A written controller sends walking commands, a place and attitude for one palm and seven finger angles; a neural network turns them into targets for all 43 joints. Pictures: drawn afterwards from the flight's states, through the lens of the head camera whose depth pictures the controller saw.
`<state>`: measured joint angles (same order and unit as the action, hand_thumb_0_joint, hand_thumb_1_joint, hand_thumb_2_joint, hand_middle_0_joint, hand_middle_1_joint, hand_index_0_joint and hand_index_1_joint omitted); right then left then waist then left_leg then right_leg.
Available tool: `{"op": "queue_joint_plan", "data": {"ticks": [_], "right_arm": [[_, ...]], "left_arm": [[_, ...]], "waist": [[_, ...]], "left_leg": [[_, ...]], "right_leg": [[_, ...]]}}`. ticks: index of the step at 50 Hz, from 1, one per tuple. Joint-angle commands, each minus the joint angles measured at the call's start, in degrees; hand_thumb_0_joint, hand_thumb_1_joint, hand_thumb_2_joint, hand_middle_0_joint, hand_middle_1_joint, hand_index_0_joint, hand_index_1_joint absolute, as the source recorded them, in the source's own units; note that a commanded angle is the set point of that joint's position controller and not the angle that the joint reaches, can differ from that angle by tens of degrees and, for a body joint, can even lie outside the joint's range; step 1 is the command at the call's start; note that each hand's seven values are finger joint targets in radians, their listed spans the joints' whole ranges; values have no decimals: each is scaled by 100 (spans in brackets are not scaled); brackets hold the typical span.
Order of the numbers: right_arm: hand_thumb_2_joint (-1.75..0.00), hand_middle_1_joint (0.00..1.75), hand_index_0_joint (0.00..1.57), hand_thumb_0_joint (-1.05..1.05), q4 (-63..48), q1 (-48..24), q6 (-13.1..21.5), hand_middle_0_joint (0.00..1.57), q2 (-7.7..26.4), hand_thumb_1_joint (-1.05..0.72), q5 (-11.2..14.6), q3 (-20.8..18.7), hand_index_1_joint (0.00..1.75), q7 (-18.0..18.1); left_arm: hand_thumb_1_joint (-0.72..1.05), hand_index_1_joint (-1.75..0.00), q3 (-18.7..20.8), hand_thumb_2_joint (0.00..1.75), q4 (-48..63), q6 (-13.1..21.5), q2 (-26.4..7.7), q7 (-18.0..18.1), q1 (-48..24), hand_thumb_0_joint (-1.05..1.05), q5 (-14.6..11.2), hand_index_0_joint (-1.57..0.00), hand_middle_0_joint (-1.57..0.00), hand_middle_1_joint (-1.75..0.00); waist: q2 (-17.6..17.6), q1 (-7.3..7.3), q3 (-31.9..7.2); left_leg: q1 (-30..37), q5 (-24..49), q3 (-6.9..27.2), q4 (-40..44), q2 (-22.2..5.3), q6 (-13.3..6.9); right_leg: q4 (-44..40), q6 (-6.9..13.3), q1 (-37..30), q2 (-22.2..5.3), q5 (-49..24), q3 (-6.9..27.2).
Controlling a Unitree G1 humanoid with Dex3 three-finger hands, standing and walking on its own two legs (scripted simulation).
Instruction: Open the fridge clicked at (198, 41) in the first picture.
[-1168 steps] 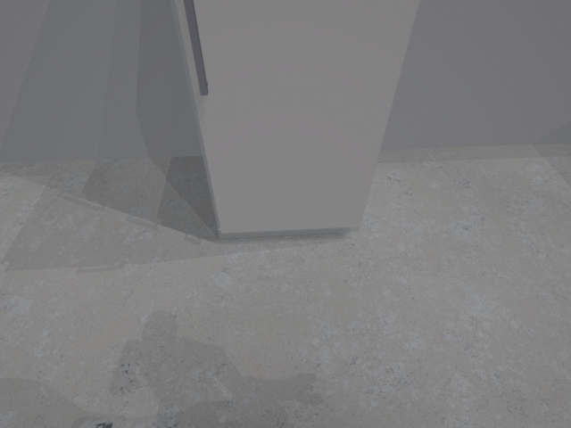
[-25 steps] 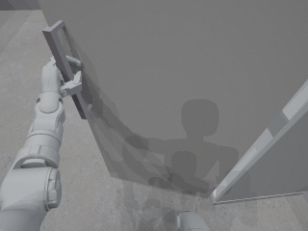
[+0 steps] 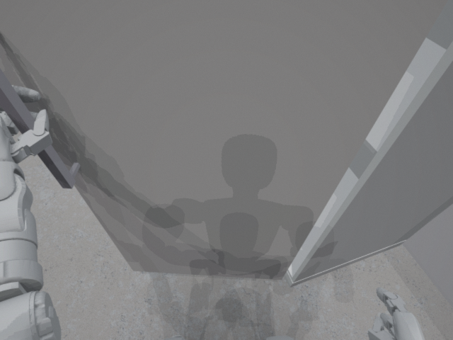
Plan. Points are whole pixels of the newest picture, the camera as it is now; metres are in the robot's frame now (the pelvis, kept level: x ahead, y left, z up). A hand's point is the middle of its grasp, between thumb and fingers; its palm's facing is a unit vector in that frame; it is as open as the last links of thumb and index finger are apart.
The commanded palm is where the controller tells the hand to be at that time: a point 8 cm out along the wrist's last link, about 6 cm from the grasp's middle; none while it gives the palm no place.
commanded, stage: stop walking and hold the door back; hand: left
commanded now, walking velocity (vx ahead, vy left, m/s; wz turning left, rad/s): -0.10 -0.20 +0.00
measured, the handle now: (37, 123) +0.44 +0.30 +0.15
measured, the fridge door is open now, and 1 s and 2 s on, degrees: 68 67 65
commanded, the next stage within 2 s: loosen the grip on the handle in 0.84 s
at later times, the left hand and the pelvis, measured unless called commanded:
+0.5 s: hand (34, 152) +0.38 +0.28 +0.16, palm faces +0.32 -0.92 -0.25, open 5.3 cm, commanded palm +0.35 +0.33 +0.15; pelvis -0.04 +0.01 +0.01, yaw -2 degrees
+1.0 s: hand (44, 130) +0.42 +0.28 +0.16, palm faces +0.32 -0.92 -0.22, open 5.2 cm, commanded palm +0.37 +0.32 +0.17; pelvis -0.03 +0.01 +0.01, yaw -2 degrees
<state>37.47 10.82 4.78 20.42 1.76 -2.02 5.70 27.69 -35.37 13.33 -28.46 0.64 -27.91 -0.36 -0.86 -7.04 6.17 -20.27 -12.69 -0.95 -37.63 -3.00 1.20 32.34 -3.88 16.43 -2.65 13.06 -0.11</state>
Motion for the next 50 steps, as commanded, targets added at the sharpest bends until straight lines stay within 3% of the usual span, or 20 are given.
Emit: {"op": "queue_joint_plan", "data": {"ticks": [1,2,3,5,7,10,15,17,21,25,27,29,32,36,38,46,47,48,49,50], "right_arm": [[-90,30,20,0,-830,1,216,20,429,-90,-18,-159,30,-24],[-90,30,20,0,-868,-216,237,20,320,-90,-47,-141,30,-62],[-90,30,20,0,-788,-141,266,20,221,-90,-157,-124,30,-97],[-90,30,20,0,-716,53,329,20,229,-90,-170,-146,30,-98],[-90,30,20,0,-712,122,331,20,251,-90,-138,-95,30,-59],[-90,30,20,0,-606,105,374,20,237,-90,-146,-13,30,-28],[-90,30,20,0,-485,-27,329,20,166,-90,-123,117,30,50],[-90,30,20,0,-404,73,259,20,242,-90,-30,47,30,97],[-90,30,20,0,-217,119,163,20,292,-90,-43,94,30,158],[-90,30,20,0,-202,200,140,20,356,-90,-36,100,30,219],[-90,30,20,0,-162,302,161,20,455,-90,-16,68,30,251],[-90,30,20,0,-212,346,187,20,450,-90,-21,57,30,242],[-90,30,20,0,-225,432,208,20,447,-90,12,27,30,242],[-90,30,20,0,-127,609,214,20,509,-90,6,-40,30,221],[-90,30,20,0,10,662,200,20,568,-90,30,-24,30,236],[-90,30,20,0,16,647,159,20,576,-90,1,-15,30,219],[-90,30,20,0,-385,1192,376,20,411,-90,5,-47,30,-3],[-90,30,20,0,108,1180,520,20,564,-90,-499,-308,30,-190],[-90,30,20,0,-190,1408,464,20,540,-90,-395,-307,30,-299],[-90,30,20,0,-156,1477,515,20,674,-90,-529,-377,30,-352]], "left_arm": [[90,-140,415,90,2457,423,-1760,330,-601,0,-148,-45,-45,-140],[90,-140,315,90,2862,483,-1710,317,-648,0,-183,-45,-45,-140],[90,-140,552,90,3009,518,-2073,366,-901,0,-29,-45,-45,-140],[90,-140,380,90,3063,478,-1792,397,-700,0,-46,-45,-45,-140],[90,-140,214,90,3027,342,-1625,367,-610,0,-111,-45,-45,-140],[90,-140,-67,90,2867,207,-1533,362,-1088,0,-114,-45,-45,-140],[90,-140,-79,90,1938,63,-1778,349,-1572,0,-107,-45,-45,-140],[90,-140,-251,90,1233,-53,-1685,324,-1846,0,-203,-45,-45,-140],[90,-140,-273,90,-34,24,-2045,356,-2751,0,-79,-45,-45,-140],[90,-140,-612,90,-634,148,-1859,338,-3336,0,-26,-45,-45,-140],[90,-140,-501,90,-731,191,-2093,369,-3521,0,-27,-45,-45,-140],[90,-140,-406,90,-866,221,-2107,381,-3258,0,-17,-45,-45,-140],[90,-140,-489,90,-855,233,-2071,352,-3253,0,-39,-45,-45,-140],[90,-140,-334,90,-1244,222,-2341,338,-3359,0,24,-45,-45,-140],[90,-140,-247,90,-1477,177,-2522,353,-3405,0,32,-45,-45,-140],[90,-140,-216,90,-1665,250,-2401,225,-3100,0,-4,-45,-45,-140],[90,-140,957,90,413,534,-4596,415,-6886,0,829,-45,-45,-140],[78,-140,857,84,-1579,-36,-3904,-47,-5768,0,1099,-45,-45,-140],[66,-140,56,78,-1589,-164,-2377,-154,-4756,0,657,-45,-45,-140],[54,-140,761,73,-1610,-58,-3002,-196,-4405,0,677,-45,-45,-140]], "waist": [[-844,690,-1962],[-2371,689,-1812],[-2224,680,-1824],[-1634,675,-1935],[-1428,676,-2023],[-1620,626,-2089],[-850,608,-2183],[413,635,-2009],[393,595,-1533],[14,577,-1341],[-400,604,-1351],[-587,676,-1432],[-617,658,-1491],[218,605,-1499],[361,579,-1427],[-69,611,-1411],[-1673,629,-1804],[55,403,-2751],[955,220,-2559],[792,410,-2645]], "left_leg": [[1344,2793,793,1462,-839,-216],[1502,3336,1567,1969,-1430,-517],[1279,2742,1929,2158,-1645,-633],[1523,2872,1332,1608,-1450,-819],[1695,2969,860,1332,-1206,-719],[1743,2441,831,1261,-1109,-611],[1268,1709,559,1000,-712,-272],[1034,871,313,929,-532,-184],[986,-480,259,780,-301,-175],[844,-1109,679,1303,-481,-268],[584,-1403,1012,1813,-643,-348],[216,-1392,1221,2104,-773,-435],[93,-1187,977,1999,-666,-405],[402,-562,230,800,-193,-140],[379,-63,184,514,-124,-107],[455,358,764,1094,-501,-296],[890,-112,401,1542,-211,-238],[851,1163,13,1126,206,-339],[850,1357,0,924,185,-405],[1014,1185,12,999,141,-381]], "right_leg": [[128,311,-207,264,-339,-229],[977,229,423,439,1145,-346],[1682,298,450,364,1711,-71],[1341,315,422,269,1325,-15],[600,285,178,345,1191,-186],[-317,274,-203,412,758,-255],[-1002,360,-936,20,-918,75],[-1011,371,-735,-79,-640,295],[-1501,496,283,-469,1155,615],[-1342,426,382,-229,1673,339],[-1030,390,15,-30,1404,190],[-699,394,-496,83,1074,122],[-748,419,-770,25,899,154],[-1559,576,-264,-563,1347,743],[-1547,674,-250,-815,801,852],[-1012,405,-232,-218,727,237],[-548,429,-647,-4,866,289],[-684,691,-299,232,-998,13],[-667,511,-111,408,-1388,-140],[-737,499,-117,348,-1393,76]]}}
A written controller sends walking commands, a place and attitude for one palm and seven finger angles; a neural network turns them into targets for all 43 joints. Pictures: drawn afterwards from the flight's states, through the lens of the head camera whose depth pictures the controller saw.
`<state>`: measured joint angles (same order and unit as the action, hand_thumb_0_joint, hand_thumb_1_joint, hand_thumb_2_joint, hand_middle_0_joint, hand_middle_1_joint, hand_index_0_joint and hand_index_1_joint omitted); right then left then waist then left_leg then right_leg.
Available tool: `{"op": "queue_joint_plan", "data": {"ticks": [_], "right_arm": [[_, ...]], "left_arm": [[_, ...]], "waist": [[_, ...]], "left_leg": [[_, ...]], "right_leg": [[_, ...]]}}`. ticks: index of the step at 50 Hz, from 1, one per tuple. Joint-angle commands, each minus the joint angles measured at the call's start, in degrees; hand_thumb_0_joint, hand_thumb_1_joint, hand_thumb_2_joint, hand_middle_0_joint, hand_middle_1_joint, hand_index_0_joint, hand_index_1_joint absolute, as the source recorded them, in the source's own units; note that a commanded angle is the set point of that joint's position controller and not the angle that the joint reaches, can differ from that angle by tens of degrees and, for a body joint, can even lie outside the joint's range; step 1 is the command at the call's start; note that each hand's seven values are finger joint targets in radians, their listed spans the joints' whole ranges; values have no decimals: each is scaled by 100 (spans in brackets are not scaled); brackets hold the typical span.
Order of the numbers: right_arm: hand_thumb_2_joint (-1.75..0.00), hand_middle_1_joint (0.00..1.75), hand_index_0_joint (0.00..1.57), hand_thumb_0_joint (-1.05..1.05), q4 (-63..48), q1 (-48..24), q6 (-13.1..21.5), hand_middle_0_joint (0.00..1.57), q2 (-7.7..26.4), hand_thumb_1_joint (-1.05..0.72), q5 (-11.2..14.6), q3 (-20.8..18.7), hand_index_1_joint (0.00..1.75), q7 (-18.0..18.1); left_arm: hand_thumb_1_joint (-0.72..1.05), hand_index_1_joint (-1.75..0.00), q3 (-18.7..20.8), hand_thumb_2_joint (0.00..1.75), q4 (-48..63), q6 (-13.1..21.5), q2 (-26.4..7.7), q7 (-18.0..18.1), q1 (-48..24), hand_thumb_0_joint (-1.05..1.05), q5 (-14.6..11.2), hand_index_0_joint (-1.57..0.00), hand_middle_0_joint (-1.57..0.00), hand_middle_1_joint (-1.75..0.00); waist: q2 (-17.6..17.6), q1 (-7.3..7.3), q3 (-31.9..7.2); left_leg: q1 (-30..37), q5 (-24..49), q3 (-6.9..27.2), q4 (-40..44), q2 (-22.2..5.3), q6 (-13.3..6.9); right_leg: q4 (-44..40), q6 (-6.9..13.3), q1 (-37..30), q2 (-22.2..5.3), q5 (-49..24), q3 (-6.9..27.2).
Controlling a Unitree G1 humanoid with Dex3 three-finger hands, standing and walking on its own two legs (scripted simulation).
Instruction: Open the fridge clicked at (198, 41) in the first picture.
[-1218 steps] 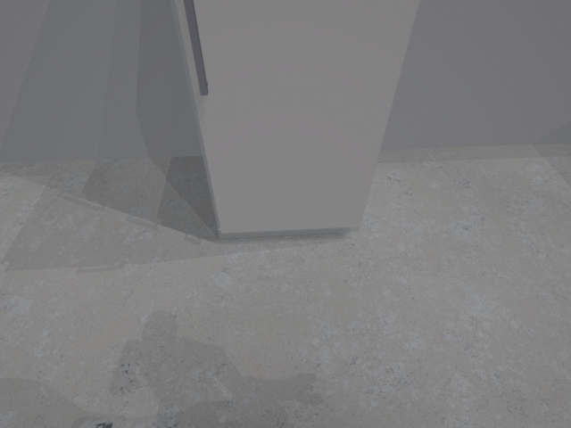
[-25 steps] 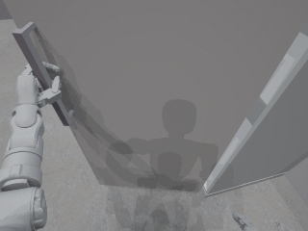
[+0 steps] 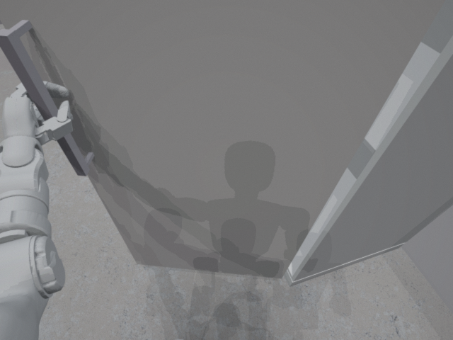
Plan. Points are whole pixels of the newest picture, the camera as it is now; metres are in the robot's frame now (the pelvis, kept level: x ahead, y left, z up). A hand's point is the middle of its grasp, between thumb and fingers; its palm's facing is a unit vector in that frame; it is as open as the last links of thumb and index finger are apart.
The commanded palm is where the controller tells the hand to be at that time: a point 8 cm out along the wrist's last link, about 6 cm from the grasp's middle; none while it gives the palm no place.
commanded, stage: loosen the grip on the handle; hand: left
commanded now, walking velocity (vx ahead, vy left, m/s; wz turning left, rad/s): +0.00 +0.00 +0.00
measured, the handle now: (58, 112) +0.47 +0.31 +0.15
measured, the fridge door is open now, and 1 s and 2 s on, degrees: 67 65 65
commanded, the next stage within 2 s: slip the hand off the handle in 0.52 s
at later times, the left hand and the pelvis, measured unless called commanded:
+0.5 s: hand (53, 122) +0.45 +0.31 +0.14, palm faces +0.44 -0.87 -0.23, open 14.0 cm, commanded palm +0.40 +0.33 +0.16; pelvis +0.04 +0.01 +0.00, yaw +0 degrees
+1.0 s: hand (22, 119) +0.44 +0.36 +0.15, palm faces +0.46 -0.86 -0.22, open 14.7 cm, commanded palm +0.40 +0.39 +0.16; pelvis +0.05 -0.02 -0.01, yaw +0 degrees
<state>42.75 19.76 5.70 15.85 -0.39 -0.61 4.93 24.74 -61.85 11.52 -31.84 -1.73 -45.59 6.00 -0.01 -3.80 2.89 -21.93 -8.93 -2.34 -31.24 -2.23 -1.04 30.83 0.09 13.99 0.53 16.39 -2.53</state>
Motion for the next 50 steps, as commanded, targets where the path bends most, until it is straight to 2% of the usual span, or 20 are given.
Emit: {"op": "queue_joint_plan", "data": {"ticks": [1,3,5,8,9,12,16,17,20,22,23,25,27,30,31,32,37,41,44,50], "right_arm": [[-90,30,20,0,-860,337,352,20,992,-90,-262,-424,30,-308],[-90,30,20,0,-919,277,316,20,850,-90,-225,-389,30,-352],[-90,30,20,0,-1028,202,238,20,835,-90,-99,-416,30,-381],[-90,30,20,0,-1103,75,200,20,870,-90,48,-426,30,-324],[-90,30,20,0,-1081,45,196,20,855,-90,92,-419,30,-313],[-90,30,20,0,-1030,-119,232,20,892,-90,114,-399,30,-216],[-90,30,20,0,-919,-259,245,20,844,-90,88,-384,30,-171],[-90,30,20,0,-654,-162,221,20,989,-90,36,-337,30,-23],[-90,30,20,0,-534,-94,239,20,841,-90,-61,-348,30,-7],[-90,30,20,0,-613,-71,321,20,765,-90,-81,-336,30,7],[-90,30,20,0,-504,11,320,20,798,-90,-77,-364,30,-3],[-90,30,20,0,-412,-9,297,20,804,-90,-12,-353,30,-7],[-90,30,20,0,-445,-46,282,20,844,-90,45,-346,30,35],[-90,30,20,0,-531,-196,223,20,814,-90,76,-334,30,10],[-90,30,20,0,-378,-123,161,20,900,-90,61,-299,30,74],[-90,30,20,0,-375,-100,128,20,885,-90,36,-268,30,124],[-90,30,20,0,-464,-50,96,20,835,-90,5,-286,30,152],[-90,30,20,0,-383,61,67,20,923,-90,87,-284,30,177],[-90,30,20,0,-402,166,53,20,953,-90,119,-297,30,193],[-90,30,20,0,-381,348,38,20,1030,-90,138,-326,30,182]], "left_arm": [[42,-140,654,67,1435,163,-2381,51,-2537,0,-22,-45,-45,-140],[17,-140,251,55,1683,228,-1875,154,-2336,0,41,-45,-45,-140],[-7,-140,65,43,2075,143,-1618,203,-1799,0,24,-45,-45,-140],[-43,-138,215,26,2660,-118,-1530,162,-1175,0,-339,-44,-44,-138],[-55,-137,75,20,2678,-251,-1230,123,-861,0,-454,-42,-42,-137],[-55,-132,199,20,3306,-473,-1335,200,-601,0,-571,-38,-38,-132],[-55,-125,27,20,4107,-712,-1019,371,-417,0,-605,-33,-33,-125],[-55,-123,719,20,3721,-654,-2158,501,-1404,0,-505,-32,-32,-123],[-55,-118,239,20,3877,-443,-1569,478,-1469,0,-436,-28,-28,-118],[-55,-115,-215,20,4596,-209,-1191,441,-1724,0,-416,-25,-25,-115],[-55,-115,-99,20,4497,-224,-1271,428,-1468,0,-429,-25,-25,-115],[-55,-115,-320,20,4003,-419,-821,309,-955,0,-593,-25,-25,-115],[-55,-115,-173,20,3852,-615,-888,253,-577,0,-718,-25,-25,-115],[-55,-115,72,20,4266,-906,-1107,265,-331,0,-750,-25,-25,-115],[-55,-115,575,20,3816,-967,-1846,310,-763,0,-680,-25,-25,-115],[-55,-115,625,20,3689,-962,-1936,310,-778,0,-660,-25,-25,-115],[-55,-115,698,20,3739,-552,-2153,41,-879,0,-612,-25,-25,-115],[-55,-115,842,20,2789,-441,-2438,-347,-780,0,-728,-25,-25,-115],[-55,-115,932,20,2655,-340,-2784,-594,-1115,0,-740,-25,-25,-115],[-55,-115,1139,20,2262,51,-3091,-834,-1081,0,-817,-25,-25,-115]], "waist": [[-23,169,-2289],[-716,173,-1800],[-873,248,-1790],[-318,303,-1814],[-223,267,-1677],[-455,317,-1657],[-435,257,-1705],[-293,35,-1472],[-728,99,-2032],[-1206,46,-2647],[-1237,81,-2750],[-856,49,-2305],[-523,144,-2212],[-517,286,-2357],[-241,153,-1973],[-159,198,-1829],[-494,178,-2299],[-225,88,-1838],[-531,87,-2026],[-464,74,-2156]], "left_leg": [[1172,511,151,392,156,-141],[1175,93,141,457,64,-81],[1206,-343,234,573,41,-83],[1238,-140,232,567,69,-151],[1277,-130,239,557,74,-164],[1372,1,279,522,72,-144],[1468,57,400,545,49,-76],[1288,-162,402,466,48,-117],[1712,83,419,404,48,-50],[2365,1002,441,188,23,-32],[2526,1417,501,131,-6,10],[2282,1472,520,113,-9,15],[2043,1778,440,91,47,-49],[1926,2038,335,58,91,-43],[1573,1632,324,78,98,-62],[1349,1548,253,67,142,-102],[1494,1678,126,-150,157,-125],[995,1036,110,-187,158,-120],[951,1010,80,-281,189,-120],[815,901,126,-459,178,-134]], "right_leg": [[-580,157,97,-14,-1409,471],[-654,285,395,-1,-736,461],[-633,334,494,57,-294,365],[-688,281,316,119,-390,276],[-682,255,437,146,-381,230],[-640,240,426,159,-439,174],[-581,158,564,223,-468,36],[-632,110,739,207,-320,70],[-583,126,733,233,-354,41],[-457,167,734,235,-779,46],[-436,161,786,268,-965,21],[-457,124,848,282,-1026,-39],[-450,125,545,260,-1394,-50],[-399,86,262,224,-1835,-25],[-438,62,366,230,-1716,-20],[-438,55,257,205,-1828,12],[-258,29,167,173,-2182,130],[-272,-45,455,129,-1914,209],[-206,-57,450,88,-1994,290],[-68,-96,595,76,-2019,373]]}}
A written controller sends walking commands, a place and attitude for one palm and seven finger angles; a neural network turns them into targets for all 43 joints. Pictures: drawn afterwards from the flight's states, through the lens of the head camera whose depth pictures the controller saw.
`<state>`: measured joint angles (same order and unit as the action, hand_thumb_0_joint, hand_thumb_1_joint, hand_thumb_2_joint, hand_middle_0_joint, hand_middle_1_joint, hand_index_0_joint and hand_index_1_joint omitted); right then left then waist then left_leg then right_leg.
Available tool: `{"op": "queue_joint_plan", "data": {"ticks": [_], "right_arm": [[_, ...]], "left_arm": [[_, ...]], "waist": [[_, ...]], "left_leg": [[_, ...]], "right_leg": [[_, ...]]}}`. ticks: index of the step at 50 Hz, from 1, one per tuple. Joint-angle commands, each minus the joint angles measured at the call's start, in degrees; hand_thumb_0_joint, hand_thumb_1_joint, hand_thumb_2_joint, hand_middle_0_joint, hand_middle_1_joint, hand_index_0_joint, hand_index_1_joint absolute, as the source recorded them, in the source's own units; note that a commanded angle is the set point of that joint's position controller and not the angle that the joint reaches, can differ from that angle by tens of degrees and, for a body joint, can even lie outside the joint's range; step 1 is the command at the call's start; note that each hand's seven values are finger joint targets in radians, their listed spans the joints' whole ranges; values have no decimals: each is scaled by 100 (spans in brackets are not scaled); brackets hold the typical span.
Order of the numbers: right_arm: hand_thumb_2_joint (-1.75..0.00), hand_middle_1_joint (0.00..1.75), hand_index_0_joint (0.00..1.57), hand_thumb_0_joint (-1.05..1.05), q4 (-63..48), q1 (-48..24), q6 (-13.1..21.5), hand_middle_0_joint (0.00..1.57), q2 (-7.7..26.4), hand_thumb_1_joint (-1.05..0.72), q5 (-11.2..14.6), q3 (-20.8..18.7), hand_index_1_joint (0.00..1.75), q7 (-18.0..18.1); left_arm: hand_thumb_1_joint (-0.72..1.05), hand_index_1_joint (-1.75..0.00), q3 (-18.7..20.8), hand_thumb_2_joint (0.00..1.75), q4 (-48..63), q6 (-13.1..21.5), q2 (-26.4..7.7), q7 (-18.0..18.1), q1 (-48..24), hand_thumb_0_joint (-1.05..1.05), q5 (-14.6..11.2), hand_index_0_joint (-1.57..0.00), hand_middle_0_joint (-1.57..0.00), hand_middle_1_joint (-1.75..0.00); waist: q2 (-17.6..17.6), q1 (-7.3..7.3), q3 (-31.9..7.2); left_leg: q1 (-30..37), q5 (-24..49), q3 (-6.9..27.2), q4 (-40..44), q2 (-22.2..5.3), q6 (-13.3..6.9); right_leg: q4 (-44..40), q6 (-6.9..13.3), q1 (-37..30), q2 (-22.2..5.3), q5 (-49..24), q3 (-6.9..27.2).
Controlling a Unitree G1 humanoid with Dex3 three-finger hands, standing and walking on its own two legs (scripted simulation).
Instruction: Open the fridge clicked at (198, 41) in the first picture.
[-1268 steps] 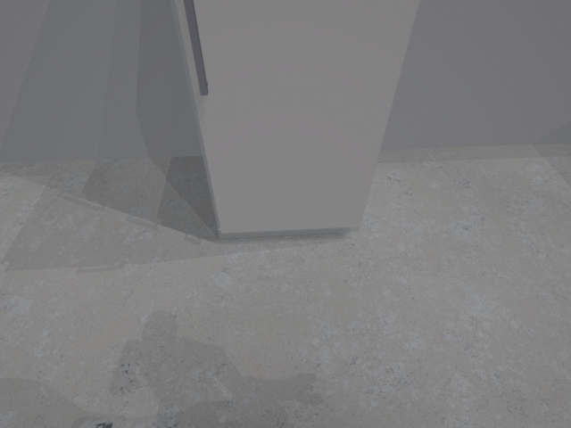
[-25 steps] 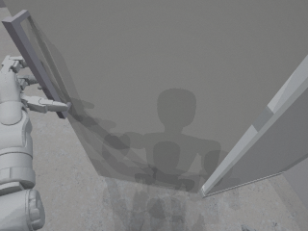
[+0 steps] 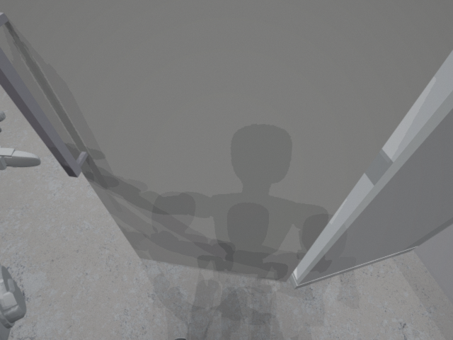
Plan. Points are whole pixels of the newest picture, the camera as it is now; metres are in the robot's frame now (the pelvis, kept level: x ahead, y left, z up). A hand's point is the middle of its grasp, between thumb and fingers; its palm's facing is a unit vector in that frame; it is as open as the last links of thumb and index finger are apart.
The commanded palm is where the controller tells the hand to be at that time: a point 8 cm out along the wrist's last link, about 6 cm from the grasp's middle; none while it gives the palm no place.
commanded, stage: slip the hand off the handle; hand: left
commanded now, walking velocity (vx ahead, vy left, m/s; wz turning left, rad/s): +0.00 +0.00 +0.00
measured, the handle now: (44, 111) +0.45 +0.32 +0.15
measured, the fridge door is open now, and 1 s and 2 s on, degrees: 65 65 65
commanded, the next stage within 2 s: draw the hand back to the body in 0.90 s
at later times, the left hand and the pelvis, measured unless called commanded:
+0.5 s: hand out of the picture +0.36 +0.40 +0.14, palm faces +0.43 -0.88 -0.20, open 14.7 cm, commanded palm +0.30 +0.43 +0.17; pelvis -0.01 +0.03 +0.00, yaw -1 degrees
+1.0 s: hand out of the picture +0.27 +0.38 +0.16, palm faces +0.46 -0.86 -0.20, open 14.7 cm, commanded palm +0.23 +0.42 +0.17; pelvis -0.02 +0.02 +0.01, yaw +2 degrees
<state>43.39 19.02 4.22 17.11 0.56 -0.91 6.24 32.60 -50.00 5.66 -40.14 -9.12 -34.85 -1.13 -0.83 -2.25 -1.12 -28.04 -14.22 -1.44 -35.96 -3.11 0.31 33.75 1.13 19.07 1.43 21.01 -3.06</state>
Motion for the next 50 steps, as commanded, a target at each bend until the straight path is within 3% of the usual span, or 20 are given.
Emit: {"op": "queue_joint_plan", "data": {"ticks": [1,3,6,8,10,14,17,19,22,26,31,33,35,37,38,40,43,44,47,50], "right_arm": [[-90,30,20,0,-427,459,166,20,933,-90,55,-301,30,58],[-90,30,20,0,-425,495,132,20,969,-90,68,-286,30,70],[-90,30,20,0,-447,551,82,20,996,-90,74,-271,30,82],[-90,30,20,0,-456,612,57,20,1007,-90,47,-284,30,91],[-90,30,20,0,-453,635,25,20,1018,-90,53,-269,30,102],[-90,30,20,0,-669,529,13,20,997,-90,81,-324,30,58],[-90,30,20,0,-831,377,34,20,991,-90,153,-304,30,57],[-90,30,20,0,-902,209,92,20,958,-90,177,-283,30,62],[-90,30,20,0,-1049,58,193,20,939,-90,144,-249,30,90],[-90,30,20,0,-1086,-175,330,20,826,-90,105,-189,30,119],[-90,30,20,0,-1060,-483,536,20,726,-90,131,-105,30,227],[-90,30,20,0,-1039,-566,597,20,730,-90,136,-79,30,274],[-90,30,20,0,-1002,-692,633,20,704,-90,156,-25,30,309],[-90,30,20,0,-994,-771,686,20,698,-90,150,-2,30,341],[-90,30,20,0,-983,-776,710,20,711,-90,139,-20,30,334],[-90,30,20,0,-1040,-888,741,20,643,-90,134,14,30,315],[-90,30,20,0,-1052,-961,774,20,631,-90,115,25,30,301],[-90,30,20,0,-1071,-1010,784,20,596,-90,121,44,30,287],[-90,30,20,0,-992,-1064,783,20,614,-90,144,69,30,321],[-90,30,20,0,-903,-1088,818,20,616,-90,138,76,30,361]], "left_arm": [[-55,-115,482,20,846,647,-2410,-142,-2046,0,-109,-25,-25,-115],[-55,-115,682,20,647,707,-2762,-217,-2159,0,-94,-25,-25,-115],[-55,-115,685,20,381,776,-2974,-300,-2350,0,-4,-25,-25,-115],[-55,-115,729,20,571,940,-3143,-298,-2570,0,63,-25,-25,-115],[-55,-115,717,20,277,995,-3106,-323,-2462,0,62,-25,-25,-115],[-55,-115,569,20,985,1023,-2607,-432,-1583,0,-154,-25,-25,-115],[-55,-115,697,20,1266,733,-2390,-481,-816,0,-435,-25,-25,-115],[-55,-115,653,20,1767,562,-2233,-437,-830,0,-551,-25,-25,-115],[-55,-115,937,20,2545,429,-2430,-218,-481,0,-527,-25,-25,-115],[-55,-115,811,20,3260,323,-1993,-59,-88,0,-591,-25,-25,-115],[-55,-115,185,20,3886,77,-1260,-62,-229,0,-671,-25,-25,-115],[-55,-115,205,20,3865,-81,-1238,-51,48,0,-695,-25,-25,-115],[-55,-115,-67,20,3870,-196,-969,-55,-216,0,-707,-25,-25,-115],[-55,-115,-84,20,3897,-245,-911,-33,-126,0,-737,-25,-25,-115],[-55,-115,58,20,3973,-244,-1081,-16,-105,0,-712,-25,-25,-115],[-55,-115,-131,20,4190,-257,-820,-19,51,0,-711,-25,-25,-115],[-55,-115,110,20,4381,-207,-978,22,381,0,-741,-25,-25,-115],[-55,-115,42,20,4387,-230,-837,13,581,0,-761,-25,-25,-115],[-55,-115,136,20,4189,-279,-903,9,511,0,-827,-25,-25,-115],[-55,-115,153,20,4000,-293,-1029,5,154,0,-788,-25,-25,-115]], "waist": [[-260,-85,-1690],[-283,-65,-1646],[-535,-99,-1568],[-822,-76,-1890],[-683,-143,-1714],[-983,108,-2242],[-578,204,-1849],[-611,196,-1720],[-790,312,-1745],[-931,288,-1632],[-1128,185,-1433],[-1012,241,-1348],[-844,149,-1078],[-797,203,-1093],[-819,258,-1286],[-873,293,-1351],[-852,414,-1428],[-816,435,-1354],[-489,371,-985],[-544,302,-846]], "left_leg": [[1291,1299,34,-7,263,-271],[1121,1223,25,-29,274,-286],[1031,1022,39,-59,254,-286],[1250,1179,67,-90,242,-288],[1174,1047,114,-93,213,-291],[1739,1469,209,-58,180,-253],[1525,1370,245,56,178,-287],[1506,1194,277,164,184,-271],[1632,1221,332,255,176,-244],[1819,1034,453,430,129,-158],[2137,611,635,713,104,-92],[2104,577,643,774,121,-95],[1997,191,692,897,134,-93],[2045,185,644,916,167,-108],[2145,344,663,933,159,-80],[2276,480,640,941,173,-65],[2319,799,561,924,206,-74],[2293,806,542,948,212,-71],[2083,630,424,955,236,-129],[1997,324,384,992,265,-150]], "right_leg": [[-351,-223,123,-26,-2414,450],[-303,-228,119,-34,-2371,451],[-325,-194,390,12,-1880,467],[-281,-141,401,67,-1817,419],[-303,-133,590,104,-1585,383],[-190,-54,485,180,-1653,239],[-242,-54,377,196,-1566,148],[-275,-72,433,205,-1413,115],[-265,-36,326,219,-1283,67],[-356,-24,365,253,-1049,7],[-547,-7,486,251,-788,-62],[-619,4,389,219,-801,-60],[-703,-10,450,195,-646,-77],[-771,12,313,172,-681,-56],[-763,19,232,159,-761,-66],[-798,16,148,154,-820,-74],[-843,36,-118,138,-1021,-58],[-853,31,-157,145,-1018,-71],[-962,-3,-171,118,-963,-47],[-1049,-37,-46,84,-710,12]]}}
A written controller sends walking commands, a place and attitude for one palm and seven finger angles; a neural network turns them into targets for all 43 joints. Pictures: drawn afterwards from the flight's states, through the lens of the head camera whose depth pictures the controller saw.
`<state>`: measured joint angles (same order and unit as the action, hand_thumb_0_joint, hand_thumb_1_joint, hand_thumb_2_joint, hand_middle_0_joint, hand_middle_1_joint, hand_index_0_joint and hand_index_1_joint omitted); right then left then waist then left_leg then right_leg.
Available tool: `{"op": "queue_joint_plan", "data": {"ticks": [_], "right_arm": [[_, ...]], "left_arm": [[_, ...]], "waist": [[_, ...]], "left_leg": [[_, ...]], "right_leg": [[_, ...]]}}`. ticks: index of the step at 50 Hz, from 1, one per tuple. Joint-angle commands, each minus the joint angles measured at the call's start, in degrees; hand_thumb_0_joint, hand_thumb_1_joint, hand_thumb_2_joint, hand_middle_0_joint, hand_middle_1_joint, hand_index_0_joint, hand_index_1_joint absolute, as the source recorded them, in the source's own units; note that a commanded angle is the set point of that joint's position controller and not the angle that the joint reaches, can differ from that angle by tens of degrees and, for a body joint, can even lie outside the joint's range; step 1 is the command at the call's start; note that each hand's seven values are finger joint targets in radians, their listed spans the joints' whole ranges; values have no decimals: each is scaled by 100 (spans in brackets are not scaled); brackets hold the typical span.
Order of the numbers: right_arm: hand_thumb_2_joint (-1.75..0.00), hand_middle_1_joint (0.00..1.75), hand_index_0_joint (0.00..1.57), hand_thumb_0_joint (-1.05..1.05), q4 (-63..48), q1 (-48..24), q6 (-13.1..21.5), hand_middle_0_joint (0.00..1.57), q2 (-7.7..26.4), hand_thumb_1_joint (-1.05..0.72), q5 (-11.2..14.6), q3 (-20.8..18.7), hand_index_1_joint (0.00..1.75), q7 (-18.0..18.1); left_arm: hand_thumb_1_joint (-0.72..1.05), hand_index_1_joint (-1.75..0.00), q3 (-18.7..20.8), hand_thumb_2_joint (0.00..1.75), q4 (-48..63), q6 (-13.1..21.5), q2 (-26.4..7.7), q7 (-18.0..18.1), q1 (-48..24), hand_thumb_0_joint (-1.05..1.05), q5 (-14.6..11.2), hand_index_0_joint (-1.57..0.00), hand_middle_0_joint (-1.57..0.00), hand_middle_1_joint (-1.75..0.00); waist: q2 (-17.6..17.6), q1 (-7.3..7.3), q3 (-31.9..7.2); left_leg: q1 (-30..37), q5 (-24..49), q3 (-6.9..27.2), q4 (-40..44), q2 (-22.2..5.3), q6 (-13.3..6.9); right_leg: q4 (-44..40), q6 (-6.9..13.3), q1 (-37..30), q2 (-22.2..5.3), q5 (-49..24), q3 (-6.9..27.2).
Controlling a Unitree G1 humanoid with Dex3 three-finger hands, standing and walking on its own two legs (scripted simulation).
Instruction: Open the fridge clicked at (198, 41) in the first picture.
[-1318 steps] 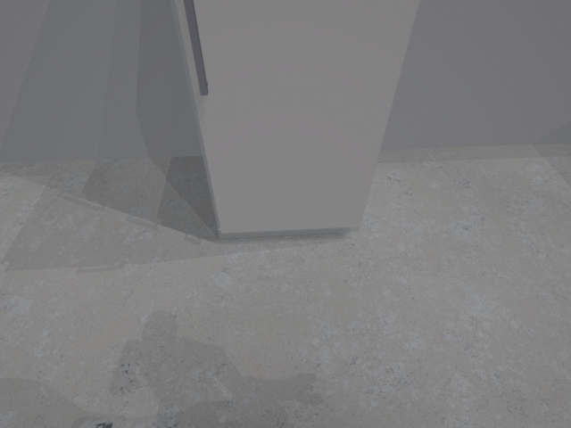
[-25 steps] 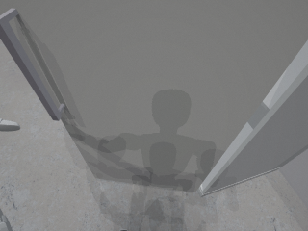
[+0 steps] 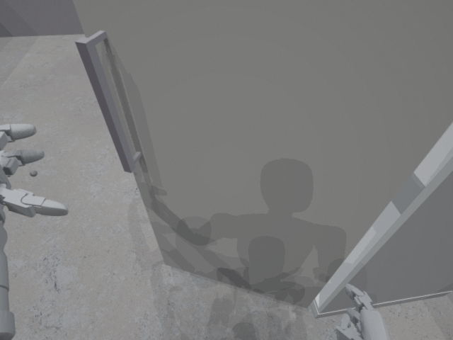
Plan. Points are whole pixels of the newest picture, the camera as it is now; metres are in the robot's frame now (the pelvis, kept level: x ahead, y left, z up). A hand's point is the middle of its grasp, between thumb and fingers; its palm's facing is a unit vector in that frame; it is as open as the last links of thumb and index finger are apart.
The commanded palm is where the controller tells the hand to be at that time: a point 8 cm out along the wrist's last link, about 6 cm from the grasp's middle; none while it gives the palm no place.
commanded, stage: draw the hand back to the body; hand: left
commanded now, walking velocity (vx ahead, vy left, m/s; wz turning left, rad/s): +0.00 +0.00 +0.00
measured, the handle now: (117, 112) +0.48 +0.28 +0.15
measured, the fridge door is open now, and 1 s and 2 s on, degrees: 65 65 65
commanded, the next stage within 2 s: step back with the hand held close in 1.60 s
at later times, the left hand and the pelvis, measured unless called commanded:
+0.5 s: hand (43, 198) +0.25 +0.30 +0.15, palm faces +0.16 -0.99 -0.03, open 14.6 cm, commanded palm +0.21 +0.35 +0.17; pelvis -0.01 -0.01 +0.00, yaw -2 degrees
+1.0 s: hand (49, 208) +0.23 +0.28 +0.16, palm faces +0.51 -0.80 -0.31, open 11.0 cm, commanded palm +0.18 +0.31 +0.18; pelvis +0.01 -0.01 +0.01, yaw -3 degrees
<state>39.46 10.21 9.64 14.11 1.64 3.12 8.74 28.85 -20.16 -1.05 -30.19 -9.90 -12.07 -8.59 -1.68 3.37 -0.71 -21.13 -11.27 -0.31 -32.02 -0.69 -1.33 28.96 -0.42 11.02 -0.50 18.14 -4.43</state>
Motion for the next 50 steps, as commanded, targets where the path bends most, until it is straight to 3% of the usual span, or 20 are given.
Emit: {"op": "queue_joint_plan", "data": {"ticks": [1,2,3,5,8,12,14,16,21,26,27,28,29,31,33,36,37,40,46,50], "right_arm": [[-90,30,20,0,-469,-172,271,20,937,-90,21,-329,30,123],[-90,30,20,0,-444,-218,282,20,1041,-90,160,-330,30,184],[-90,30,20,0,-511,-287,337,20,1019,-90,223,-345,30,222],[-90,30,20,0,-590,-353,433,20,1011,-90,249,-301,30,283],[-90,30,20,0,-661,-309,508,20,1082,-90,264,-318,30,260],[-90,30,20,0,-984,-309,588,20,1082,-90,274,-371,30,89],[-90,30,20,0,-1106,-294,608,20,1048,-90,307,-378,30,17],[-90,30,20,0,-1175,-330,632,20,1037,-90,347,-387,30,-25],[-90,30,20,0,-1232,-398,741,20,1000,-90,351,-395,30,15],[-90,30,20,0,-1136,-518,869,20,938,-90,307,-318,30,104],[-90,30,20,0,-1011,-470,868,20,959,-90,-41,-320,30,-29],[-90,30,20,0,-909,-627,868,20,890,-90,-69,-305,30,-30],[-90,30,20,0,-858,-608,841,20,830,-90,-54,-325,30,-57],[-90,30,20,0,-797,-666,807,20,827,-90,-69,-344,30,-101],[-90,30,20,0,-704,-653,763,20,841,-90,-113,-392,30,-123],[-90,30,20,0,-614,-780,660,20,725,-90,-108,-377,30,-146],[-90,30,20,0,-571,-789,631,20,742,-90,-116,-393,30,-140],[-90,30,20,0,-570,-847,561,20,671,-90,-150,-383,30,-168],[-90,30,20,0,-636,-947,395,20,594,-90,-195,-393,30,-234],[-90,30,20,0,-715,-927,311,20,561,-90,-224,-410,30,-279]], "left_arm": [[-55,-115,629,20,850,393,-2168,69,-2103,0,-11,-25,-25,-115],[-55,-115,341,20,657,261,-1746,-557,-2129,0,-756,-25,-25,-115],[-55,-115,471,20,934,215,-2068,-899,-2377,0,-891,-25,-25,-115],[-55,-115,472,20,934,110,-2200,-1385,-2538,0,-1071,-25,-25,-115],[-55,-115,720,20,497,82,-2443,-1910,-1836,0,-1268,-25,-25,-115],[-55,-115,1242,20,492,44,-2624,-2062,-784,0,-1457,-25,-25,-115],[-55,-115,1248,20,612,-47,-2432,-2003,-479,0,-1535,-25,-25,-115],[-55,-115,1092,20,895,-82,-2192,-1933,-442,0,-1573,-25,-25,-115],[-55,-115,859,20,1851,-42,-1903,-1651,-343,0,-1513,-25,-25,-115],[-37,-104,783,29,2662,-16,-1727,-1385,-223,0,-1486,-24,-24,-104],[-33,-102,1027,31,2964,394,-2349,-112,-462,0,-511,-24,-24,-102],[-30,-100,504,32,2719,512,-1424,417,33,0,-433,-24,-24,-100],[-26,-98,265,34,2862,605,-995,785,449,0,-289,-24,-24,-98],[-19,-94,200,37,3561,800,-946,1253,665,0,-61,-24,-24,-94],[-12,-89,288,41,3704,889,-979,1554,945,0,98,-24,-24,-89],[-1,-83,-58,46,3703,931,-545,1749,868,0,242,-23,-23,-83],[3,-81,-91,48,3670,935,-519,1784,850,0,292,-23,-23,-81],[14,-75,-190,53,3942,958,-369,1853,1052,0,358,-23,-23,-75],[36,-62,-193,64,4297,903,-237,1840,1783,0,371,-22,-22,-62],[50,-53,-157,71,4651,894,-199,1819,2374,0,375,-21,-21,-53]], "waist": [[-481,-243,-877],[-330,-356,-1198],[-507,-244,-1348],[-759,-269,-1364],[-563,-194,-1125],[-124,28,-1124],[77,36,-1071],[-82,-9,-906],[-349,-47,-756],[-537,-26,-639],[-722,41,-88],[-668,-99,205],[-536,-95,191],[-692,-43,-273],[-380,-12,-561],[-433,-62,-228],[-328,-58,-219],[-533,-10,-343],[-229,62,-253],[-357,110,-325]], "left_leg": [[1246,-49,270,608,34,14],[1541,219,206,598,43,-8],[1639,362,189,566,50,-23],[1763,578,169,531,89,-49],[1481,740,195,424,127,-69],[1177,780,188,257,118,-78],[1008,677,167,197,102,-53],[985,462,145,167,83,-29],[1143,219,150,255,44,-22],[1343,-30,219,511,31,-12],[1129,-229,181,580,101,78],[1175,-550,234,747,51,141],[1320,-831,256,906,-5,146],[1566,-919,244,1124,-44,131],[1711,-596,181,1223,-96,93],[1800,-588,88,1406,-96,92],[1835,-488,48,1425,-85,70],[2051,-105,29,1515,-85,91],[2149,505,-49,1524,-81,85],[2220,958,-113,1431,-70,84]], "right_leg": [[-578,120,749,268,-345,157],[-683,167,333,238,-736,225],[-688,149,211,218,-907,253],[-687,149,231,220,-1139,295],[-605,130,132,172,-1445,366],[-407,68,15,86,-1647,460],[-346,-23,85,20,-1751,542],[-398,-63,305,18,-1444,634],[-470,1,506,117,-790,588],[-586,84,487,210,-357,409],[-1022,150,673,118,-47,519],[-1113,155,792,95,133,380],[-1134,149,683,103,240,344],[-1069,155,340,119,139,317],[-1077,149,80,163,-92,297],[-1210,140,33,205,-82,304],[-1275,140,-34,206,-151,310],[-1287,154,-241,232,-414,287],[-1382,142,-504,242,-796,259],[-1377,147,-670,225,-1168,268]]}}
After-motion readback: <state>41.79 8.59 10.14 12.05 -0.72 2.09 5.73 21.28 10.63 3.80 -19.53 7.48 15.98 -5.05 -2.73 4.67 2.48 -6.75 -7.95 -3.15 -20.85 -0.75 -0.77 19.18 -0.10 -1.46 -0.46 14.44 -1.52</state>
